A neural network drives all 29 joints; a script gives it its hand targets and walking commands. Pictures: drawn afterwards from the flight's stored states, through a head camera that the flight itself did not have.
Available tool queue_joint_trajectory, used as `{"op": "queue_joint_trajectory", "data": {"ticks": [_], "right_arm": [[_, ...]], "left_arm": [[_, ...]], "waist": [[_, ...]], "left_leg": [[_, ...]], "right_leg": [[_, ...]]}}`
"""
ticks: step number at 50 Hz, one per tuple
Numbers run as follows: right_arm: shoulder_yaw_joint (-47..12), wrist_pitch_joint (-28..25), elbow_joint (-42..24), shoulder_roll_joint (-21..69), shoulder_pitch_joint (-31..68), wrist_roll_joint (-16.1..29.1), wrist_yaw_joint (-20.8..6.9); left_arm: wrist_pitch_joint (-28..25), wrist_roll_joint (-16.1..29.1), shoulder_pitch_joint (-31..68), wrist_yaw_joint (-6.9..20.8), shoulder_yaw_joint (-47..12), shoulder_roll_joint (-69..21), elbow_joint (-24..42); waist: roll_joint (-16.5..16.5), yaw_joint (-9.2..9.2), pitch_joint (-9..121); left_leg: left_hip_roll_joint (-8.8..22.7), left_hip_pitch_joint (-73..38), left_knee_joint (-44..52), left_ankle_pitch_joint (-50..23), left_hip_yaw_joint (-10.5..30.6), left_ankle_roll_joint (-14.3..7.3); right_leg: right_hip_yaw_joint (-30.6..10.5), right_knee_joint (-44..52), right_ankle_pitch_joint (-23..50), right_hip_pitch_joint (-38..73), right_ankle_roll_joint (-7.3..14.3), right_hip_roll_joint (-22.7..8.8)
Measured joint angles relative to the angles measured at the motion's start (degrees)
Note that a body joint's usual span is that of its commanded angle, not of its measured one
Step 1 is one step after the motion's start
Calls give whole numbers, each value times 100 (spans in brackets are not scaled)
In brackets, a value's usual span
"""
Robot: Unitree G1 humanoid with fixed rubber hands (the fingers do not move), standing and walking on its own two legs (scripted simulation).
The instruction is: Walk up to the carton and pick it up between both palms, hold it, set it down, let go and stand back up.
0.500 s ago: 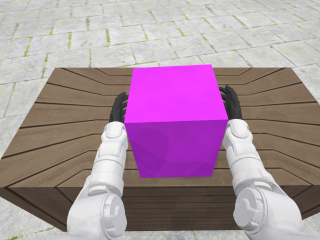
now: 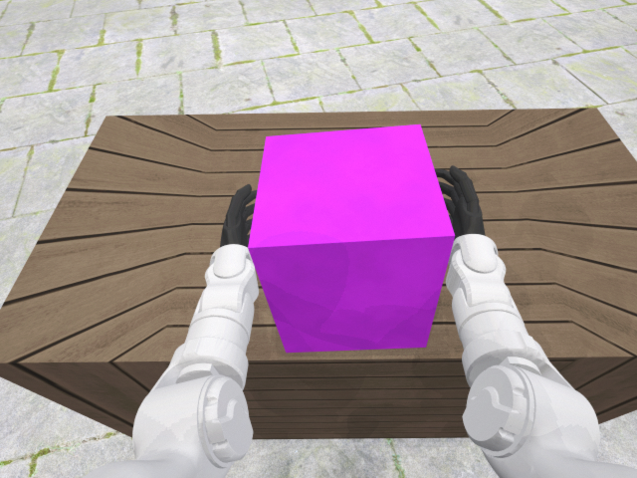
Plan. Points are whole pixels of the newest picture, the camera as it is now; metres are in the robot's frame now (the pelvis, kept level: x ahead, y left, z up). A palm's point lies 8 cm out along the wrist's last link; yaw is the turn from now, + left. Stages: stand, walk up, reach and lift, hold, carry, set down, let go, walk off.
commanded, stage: set down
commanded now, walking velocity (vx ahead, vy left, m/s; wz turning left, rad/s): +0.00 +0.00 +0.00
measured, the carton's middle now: (348, 245) +0.43 +0.02 +0.02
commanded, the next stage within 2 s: none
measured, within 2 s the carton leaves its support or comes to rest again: rests again in 1.00 s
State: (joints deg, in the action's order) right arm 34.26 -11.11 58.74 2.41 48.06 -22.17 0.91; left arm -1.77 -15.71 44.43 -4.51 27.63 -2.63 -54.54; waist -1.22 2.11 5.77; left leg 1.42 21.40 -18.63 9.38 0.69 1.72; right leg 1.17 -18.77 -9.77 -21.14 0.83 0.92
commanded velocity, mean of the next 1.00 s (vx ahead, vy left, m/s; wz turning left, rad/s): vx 0.00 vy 0.00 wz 0.00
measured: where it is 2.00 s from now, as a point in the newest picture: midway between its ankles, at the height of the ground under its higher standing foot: outside the picture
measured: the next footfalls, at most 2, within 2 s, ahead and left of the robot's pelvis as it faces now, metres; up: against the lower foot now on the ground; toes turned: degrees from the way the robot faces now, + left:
none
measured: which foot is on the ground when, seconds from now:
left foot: down 0.00-1.00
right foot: down 0.00-1.00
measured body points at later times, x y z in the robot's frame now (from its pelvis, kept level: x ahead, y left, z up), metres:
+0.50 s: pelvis -0.01 +0.00 +0.00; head +0.07 +0.00 +0.44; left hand +0.42 +0.17 +0.04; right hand +0.44 -0.14 +0.07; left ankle -0.02 +0.14 -0.75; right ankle -0.02 -0.10 -0.75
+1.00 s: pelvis -0.01 +0.00 +0.00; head +0.07 +0.01 +0.44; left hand +0.42 +0.16 +0.04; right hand +0.44 -0.14 +0.06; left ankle -0.02 +0.14 -0.75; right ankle -0.02 -0.10 -0.75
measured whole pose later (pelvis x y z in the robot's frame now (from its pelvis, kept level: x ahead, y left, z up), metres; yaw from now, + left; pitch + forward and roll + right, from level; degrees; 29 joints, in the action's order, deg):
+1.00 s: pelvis -0.01 +0.00 +0.00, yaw -1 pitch +13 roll +0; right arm 43.3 -13.5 54.4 4.6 47.9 -30.7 -2.3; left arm -5.9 -22.2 47.4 -2.9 34.8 -5.2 -55.6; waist -1.3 2.8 3.7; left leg 1.1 22.0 -17.9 8.5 -0.2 1.2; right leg 0.5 -19.0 -9.2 -22.4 0.5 0.6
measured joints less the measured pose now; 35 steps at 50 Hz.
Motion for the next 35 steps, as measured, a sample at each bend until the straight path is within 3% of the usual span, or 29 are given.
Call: {"op": "queue_joint_trajectory", "data": {"ticks": [35], "right_arm": [[672, -239, -177, 110, 95, -653, -189]], "left_arm": [[-513, -381, 353, 89, 583, -84, -428]], "waist": [[30, 80, -84]], "left_leg": [[-30, 169, 46, -95, -89, -42]], "right_leg": [[-72, -108, 38, -267, -24, -35]]}}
